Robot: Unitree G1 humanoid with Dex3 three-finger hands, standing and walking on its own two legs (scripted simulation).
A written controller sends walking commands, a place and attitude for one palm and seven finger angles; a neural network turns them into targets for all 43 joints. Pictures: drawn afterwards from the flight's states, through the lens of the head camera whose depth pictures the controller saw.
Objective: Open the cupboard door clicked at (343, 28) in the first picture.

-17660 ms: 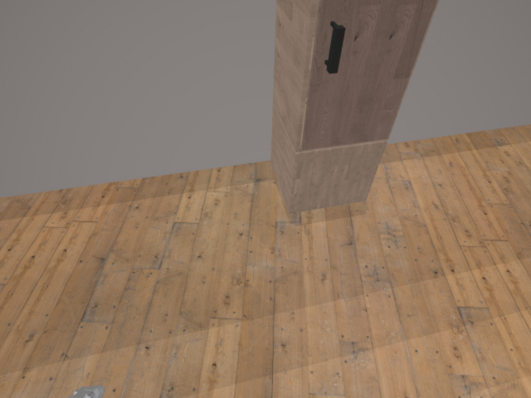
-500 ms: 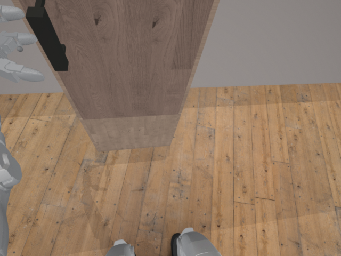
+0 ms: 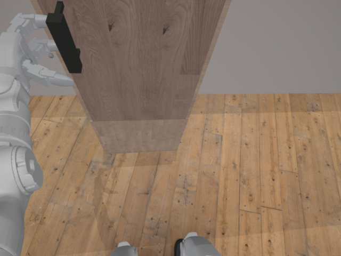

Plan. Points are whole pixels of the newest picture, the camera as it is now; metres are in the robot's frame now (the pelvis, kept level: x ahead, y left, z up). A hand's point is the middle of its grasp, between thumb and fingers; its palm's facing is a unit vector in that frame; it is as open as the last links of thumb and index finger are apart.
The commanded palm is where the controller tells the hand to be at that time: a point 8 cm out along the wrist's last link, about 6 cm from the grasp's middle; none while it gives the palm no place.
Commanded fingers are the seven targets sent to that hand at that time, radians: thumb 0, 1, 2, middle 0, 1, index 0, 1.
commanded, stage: slide the fingers in behind the handle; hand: left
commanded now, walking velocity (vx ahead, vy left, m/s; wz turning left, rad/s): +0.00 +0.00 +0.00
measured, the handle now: (68, 39) +0.58 +0.18 +0.11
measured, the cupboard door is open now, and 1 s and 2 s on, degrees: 0 0 2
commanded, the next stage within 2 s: close the thumb around the handle in 0.88 s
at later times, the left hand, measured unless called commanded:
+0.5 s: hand (75, 53) +0.53 +0.16 +0.12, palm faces -0.04 -1.00 -0.01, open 13.9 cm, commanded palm +0.51 +0.20 +0.11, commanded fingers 0.00 -0.50 0.30 -0.30 -1.20 -0.30 -1.20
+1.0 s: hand (72, 56) +0.52 +0.16 +0.12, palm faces -0.03 -1.00 -0.01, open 14.0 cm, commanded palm +0.50 +0.21 +0.11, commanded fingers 0.00 -0.39 0.35 -0.31 -1.21 -0.31 -1.21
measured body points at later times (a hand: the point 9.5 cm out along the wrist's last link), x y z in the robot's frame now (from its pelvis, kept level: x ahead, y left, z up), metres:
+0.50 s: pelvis -0.01 -0.01 +0.00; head +0.12 +0.01 +0.43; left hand +0.53 +0.21 +0.12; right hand -0.04 -0.26 -0.11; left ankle -0.03 +0.10 -0.70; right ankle +0.00 -0.13 -0.70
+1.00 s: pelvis -0.01 -0.01 +0.00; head +0.10 +0.01 +0.44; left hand +0.52 +0.22 +0.12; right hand -0.03 -0.27 -0.11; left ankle -0.03 +0.10 -0.70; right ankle +0.00 -0.13 -0.70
